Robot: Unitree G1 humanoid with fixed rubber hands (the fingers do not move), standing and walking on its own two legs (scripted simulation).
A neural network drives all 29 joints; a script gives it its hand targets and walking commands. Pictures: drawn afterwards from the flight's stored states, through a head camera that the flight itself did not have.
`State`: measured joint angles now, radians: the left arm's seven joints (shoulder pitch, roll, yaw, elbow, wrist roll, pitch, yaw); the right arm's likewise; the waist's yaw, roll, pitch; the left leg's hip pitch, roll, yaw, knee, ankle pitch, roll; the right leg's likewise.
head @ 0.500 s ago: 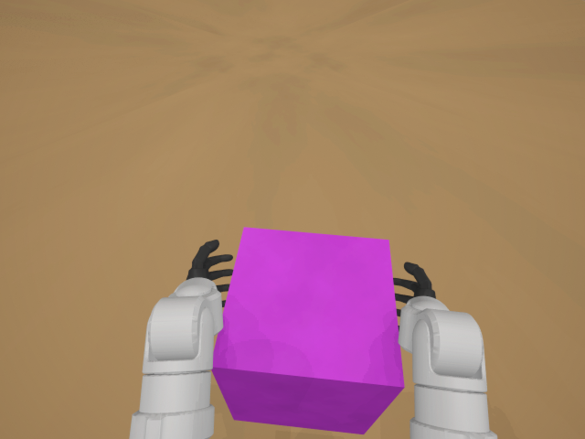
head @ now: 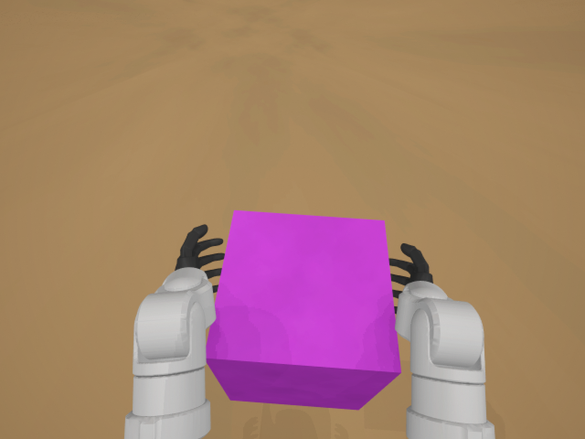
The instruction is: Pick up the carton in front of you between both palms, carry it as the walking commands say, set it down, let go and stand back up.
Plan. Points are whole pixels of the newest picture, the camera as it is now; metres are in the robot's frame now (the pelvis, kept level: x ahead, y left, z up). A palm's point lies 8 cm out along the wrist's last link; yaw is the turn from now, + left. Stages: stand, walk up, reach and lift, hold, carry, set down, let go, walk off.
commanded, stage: carry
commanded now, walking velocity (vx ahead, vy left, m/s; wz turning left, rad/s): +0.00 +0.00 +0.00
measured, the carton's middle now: (301, 317) +0.31 +0.00 -0.03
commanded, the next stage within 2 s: none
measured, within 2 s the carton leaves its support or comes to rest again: neither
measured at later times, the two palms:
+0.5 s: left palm (227, 225) +0.39 +0.11 +0.10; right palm (432, 245) +0.38 -0.17 +0.08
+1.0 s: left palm (234, 259) +0.36 +0.10 +0.06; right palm (433, 281) +0.35 -0.18 +0.04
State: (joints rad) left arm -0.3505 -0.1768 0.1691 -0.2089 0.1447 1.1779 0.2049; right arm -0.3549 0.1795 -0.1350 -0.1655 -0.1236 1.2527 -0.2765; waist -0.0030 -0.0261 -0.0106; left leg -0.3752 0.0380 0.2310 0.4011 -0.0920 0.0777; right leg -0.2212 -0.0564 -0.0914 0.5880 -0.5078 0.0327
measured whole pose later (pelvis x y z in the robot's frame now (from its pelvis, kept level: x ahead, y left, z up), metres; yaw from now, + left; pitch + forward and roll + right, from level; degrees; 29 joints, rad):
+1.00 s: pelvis +0.07 -0.04 -0.01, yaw +0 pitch +3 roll +1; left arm -0.28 -0.16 0.14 0.03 0.18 0.99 0.15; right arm -0.25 0.15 -0.09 0.02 -0.16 1.09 -0.26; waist 0.00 -0.01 -0.09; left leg -0.33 0.08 0.20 0.55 -0.26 0.00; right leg -0.15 -0.03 -0.12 0.51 -0.42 -0.02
